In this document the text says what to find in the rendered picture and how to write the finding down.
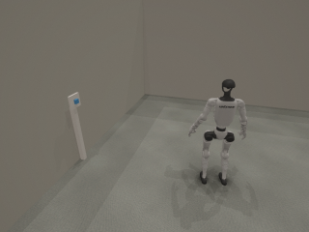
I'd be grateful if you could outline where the robot left foot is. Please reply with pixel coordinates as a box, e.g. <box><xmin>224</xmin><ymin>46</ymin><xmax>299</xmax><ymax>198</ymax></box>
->
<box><xmin>200</xmin><ymin>171</ymin><xmax>207</xmax><ymax>185</ymax></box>

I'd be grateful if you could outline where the robot right shin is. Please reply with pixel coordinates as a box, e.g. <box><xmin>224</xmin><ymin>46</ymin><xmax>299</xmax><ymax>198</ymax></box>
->
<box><xmin>221</xmin><ymin>152</ymin><xmax>229</xmax><ymax>179</ymax></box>

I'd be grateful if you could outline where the right robot upper arm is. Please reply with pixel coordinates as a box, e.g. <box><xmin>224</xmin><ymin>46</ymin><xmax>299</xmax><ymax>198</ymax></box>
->
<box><xmin>236</xmin><ymin>99</ymin><xmax>247</xmax><ymax>123</ymax></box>

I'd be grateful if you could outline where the left robot hand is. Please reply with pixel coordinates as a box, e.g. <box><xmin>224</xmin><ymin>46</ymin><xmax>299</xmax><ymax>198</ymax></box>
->
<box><xmin>188</xmin><ymin>126</ymin><xmax>197</xmax><ymax>137</ymax></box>

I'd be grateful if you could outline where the left robot forearm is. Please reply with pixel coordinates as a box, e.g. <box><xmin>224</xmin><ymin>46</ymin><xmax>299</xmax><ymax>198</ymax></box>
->
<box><xmin>191</xmin><ymin>114</ymin><xmax>204</xmax><ymax>130</ymax></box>

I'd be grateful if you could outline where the right robot hand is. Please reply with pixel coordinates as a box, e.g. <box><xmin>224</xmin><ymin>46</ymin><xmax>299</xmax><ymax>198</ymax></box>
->
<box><xmin>238</xmin><ymin>130</ymin><xmax>247</xmax><ymax>139</ymax></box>

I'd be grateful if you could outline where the left robot upper arm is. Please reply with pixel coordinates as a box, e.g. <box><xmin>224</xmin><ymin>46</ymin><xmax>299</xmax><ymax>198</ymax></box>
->
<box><xmin>200</xmin><ymin>98</ymin><xmax>217</xmax><ymax>121</ymax></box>

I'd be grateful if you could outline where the panel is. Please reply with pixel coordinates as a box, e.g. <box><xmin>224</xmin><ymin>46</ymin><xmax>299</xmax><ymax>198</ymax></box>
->
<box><xmin>68</xmin><ymin>92</ymin><xmax>87</xmax><ymax>160</ymax></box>

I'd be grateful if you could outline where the right robot forearm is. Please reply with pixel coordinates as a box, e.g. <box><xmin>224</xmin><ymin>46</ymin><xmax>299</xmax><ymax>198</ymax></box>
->
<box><xmin>240</xmin><ymin>117</ymin><xmax>248</xmax><ymax>132</ymax></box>

